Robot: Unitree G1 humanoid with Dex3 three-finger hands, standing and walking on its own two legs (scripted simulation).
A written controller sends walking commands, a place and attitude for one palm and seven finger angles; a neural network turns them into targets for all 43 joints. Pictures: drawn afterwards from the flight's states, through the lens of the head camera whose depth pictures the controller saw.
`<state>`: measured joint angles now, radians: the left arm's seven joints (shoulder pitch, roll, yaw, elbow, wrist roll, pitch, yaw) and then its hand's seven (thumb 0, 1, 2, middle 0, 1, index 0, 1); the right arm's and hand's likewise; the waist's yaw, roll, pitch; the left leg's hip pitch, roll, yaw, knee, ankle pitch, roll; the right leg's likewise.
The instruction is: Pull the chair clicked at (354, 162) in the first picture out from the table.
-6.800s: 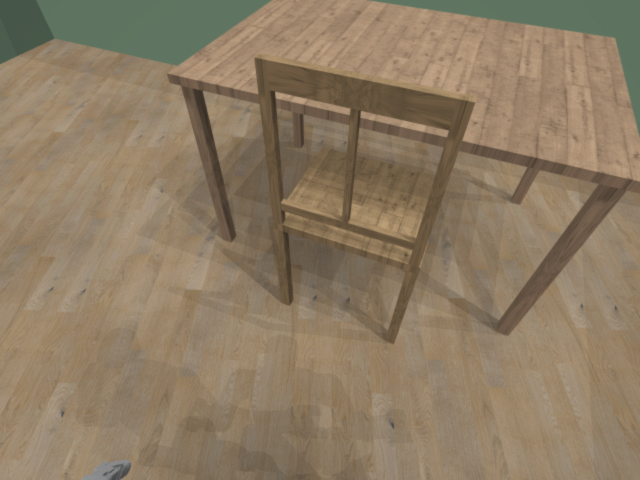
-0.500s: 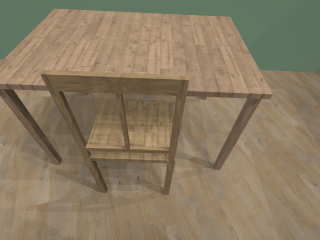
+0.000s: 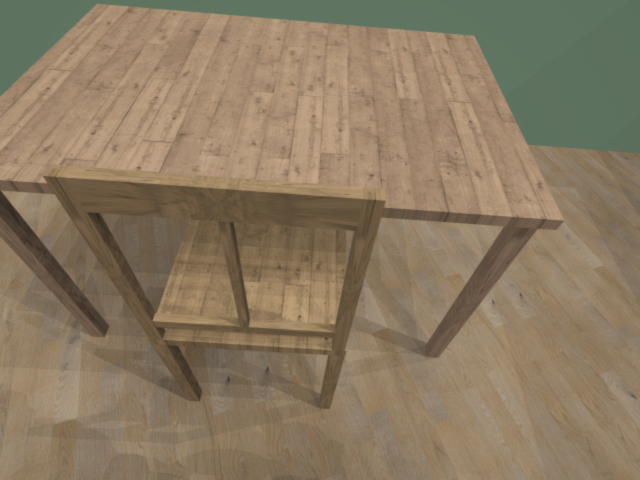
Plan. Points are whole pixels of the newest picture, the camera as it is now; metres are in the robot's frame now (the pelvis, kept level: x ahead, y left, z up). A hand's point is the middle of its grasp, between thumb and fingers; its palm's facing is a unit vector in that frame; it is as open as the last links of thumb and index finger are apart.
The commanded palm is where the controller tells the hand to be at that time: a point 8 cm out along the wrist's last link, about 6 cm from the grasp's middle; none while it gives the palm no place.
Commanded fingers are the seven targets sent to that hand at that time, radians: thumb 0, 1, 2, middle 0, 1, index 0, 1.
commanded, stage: come to a stop and stand still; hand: left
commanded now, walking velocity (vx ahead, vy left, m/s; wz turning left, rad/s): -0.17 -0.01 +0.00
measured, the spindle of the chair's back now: (236, 279) +0.42 +0.17 -0.09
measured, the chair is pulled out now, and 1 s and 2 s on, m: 0.00 0.00 0.00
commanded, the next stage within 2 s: look again from close up in 1.74 s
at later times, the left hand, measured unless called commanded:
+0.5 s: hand out of the picture +0.04 +0.17 -0.19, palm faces +0.04 -0.98 -0.20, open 7.4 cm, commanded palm none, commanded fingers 0.00 0.90 0.90 -0.20 -0.30 -0.20 -0.30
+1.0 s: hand out of the picture -0.03 +0.19 -0.16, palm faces +0.00 -0.96 -0.28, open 7.4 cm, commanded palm none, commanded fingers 0.00 0.90 0.90 -0.20 -0.30 -0.20 -0.30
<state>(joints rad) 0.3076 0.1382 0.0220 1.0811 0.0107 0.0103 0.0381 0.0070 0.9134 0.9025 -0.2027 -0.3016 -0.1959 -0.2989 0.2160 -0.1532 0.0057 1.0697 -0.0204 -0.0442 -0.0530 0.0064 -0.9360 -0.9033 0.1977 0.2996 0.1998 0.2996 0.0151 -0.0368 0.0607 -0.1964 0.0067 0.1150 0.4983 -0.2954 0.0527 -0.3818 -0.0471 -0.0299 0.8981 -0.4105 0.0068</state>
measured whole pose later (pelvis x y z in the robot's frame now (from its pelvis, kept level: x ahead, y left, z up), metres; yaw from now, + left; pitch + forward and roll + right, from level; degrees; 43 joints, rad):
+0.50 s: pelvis -0.02 -0.01 -0.01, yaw -1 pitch -2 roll +1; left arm 0.21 0.18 0.03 0.99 0.01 0.03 0.05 0.00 0.91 0.90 -0.21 -0.30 -0.20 -0.30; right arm 0.22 -0.16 -0.02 1.00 -0.01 0.02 -0.01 0.00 -0.91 -0.90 0.20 0.30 0.20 0.30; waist 0.01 -0.06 0.07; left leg -0.22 -0.03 0.08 0.57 -0.30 0.03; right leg -0.34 -0.07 -0.02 0.62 -0.24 0.01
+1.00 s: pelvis -0.02 +0.00 +0.00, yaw -1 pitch +0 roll +2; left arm 0.33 0.16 -0.01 1.06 0.01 0.01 0.02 0.01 0.91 0.90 -0.20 -0.30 -0.20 -0.30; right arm 0.29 -0.22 0.00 1.01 -0.02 -0.01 -0.01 0.01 -0.91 -0.90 0.20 0.30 0.20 0.30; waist 0.00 0.07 0.04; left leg -0.21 -0.07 0.09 0.47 -0.27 0.06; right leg -0.35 -0.03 0.10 0.54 -0.21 0.03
